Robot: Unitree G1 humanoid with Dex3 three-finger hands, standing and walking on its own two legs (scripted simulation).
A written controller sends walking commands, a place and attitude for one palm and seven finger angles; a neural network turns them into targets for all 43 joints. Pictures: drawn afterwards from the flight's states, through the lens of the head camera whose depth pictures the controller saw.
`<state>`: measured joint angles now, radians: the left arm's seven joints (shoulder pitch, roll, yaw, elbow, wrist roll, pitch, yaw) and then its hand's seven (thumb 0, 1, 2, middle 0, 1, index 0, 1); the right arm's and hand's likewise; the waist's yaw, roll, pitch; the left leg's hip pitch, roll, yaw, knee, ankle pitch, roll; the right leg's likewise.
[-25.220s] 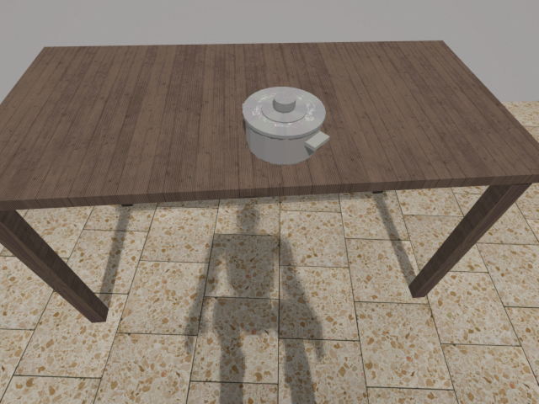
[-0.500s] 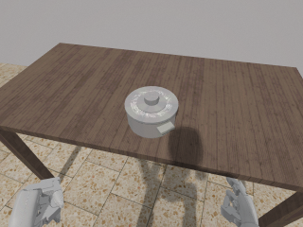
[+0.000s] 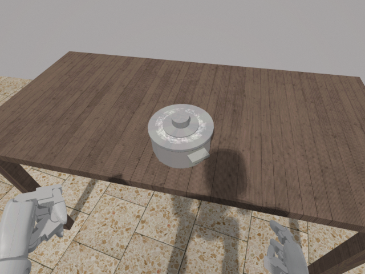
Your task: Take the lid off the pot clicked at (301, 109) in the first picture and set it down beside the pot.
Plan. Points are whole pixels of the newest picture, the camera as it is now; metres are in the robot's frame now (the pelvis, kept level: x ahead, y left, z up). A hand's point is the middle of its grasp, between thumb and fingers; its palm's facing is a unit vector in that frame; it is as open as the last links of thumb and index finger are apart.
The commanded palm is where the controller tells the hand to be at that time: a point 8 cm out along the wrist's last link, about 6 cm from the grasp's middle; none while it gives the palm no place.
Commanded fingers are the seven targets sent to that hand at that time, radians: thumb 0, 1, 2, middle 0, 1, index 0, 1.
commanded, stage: reach forward and open the fingers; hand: left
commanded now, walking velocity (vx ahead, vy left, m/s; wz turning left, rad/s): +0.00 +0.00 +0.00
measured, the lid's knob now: (180, 119) +0.48 +0.08 +0.07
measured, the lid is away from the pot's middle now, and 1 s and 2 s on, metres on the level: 0.00 0.00 0.00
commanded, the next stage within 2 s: move the open hand above the knob in 1.12 s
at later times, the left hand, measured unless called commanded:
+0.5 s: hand (55, 213) +0.18 +0.25 +0.11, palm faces -0.28 +0.00 -0.96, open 4.0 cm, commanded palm +0.18 +0.26 +0.17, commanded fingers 0.00 0.12 1.30 -1.01 -0.61 -1.01 -0.61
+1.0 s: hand (62, 180) +0.23 +0.26 +0.14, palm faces -0.17 +0.01 -0.98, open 9.7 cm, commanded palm +0.22 +0.25 +0.20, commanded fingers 0.00 -0.29 1.39 -0.82 -0.08 -0.82 -0.08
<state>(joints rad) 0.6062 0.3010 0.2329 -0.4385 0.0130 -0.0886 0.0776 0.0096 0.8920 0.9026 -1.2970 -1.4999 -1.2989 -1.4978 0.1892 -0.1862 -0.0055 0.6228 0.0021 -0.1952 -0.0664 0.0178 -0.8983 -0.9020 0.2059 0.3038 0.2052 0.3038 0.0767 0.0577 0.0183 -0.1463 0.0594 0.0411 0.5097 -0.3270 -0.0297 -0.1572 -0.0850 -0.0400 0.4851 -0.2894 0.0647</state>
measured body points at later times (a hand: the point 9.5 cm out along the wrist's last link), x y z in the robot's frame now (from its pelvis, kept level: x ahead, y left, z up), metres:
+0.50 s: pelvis -0.01 -0.01 +0.00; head +0.01 -0.07 +0.45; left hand +0.19 +0.25 +0.16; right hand +0.21 -0.24 -0.10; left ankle -0.03 +0.13 -0.74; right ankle -0.02 -0.16 -0.74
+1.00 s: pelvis -0.04 +0.01 +0.01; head -0.02 -0.04 +0.45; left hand +0.23 +0.25 +0.19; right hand +0.16 -0.22 -0.10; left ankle -0.03 +0.14 -0.74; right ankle -0.02 -0.16 -0.74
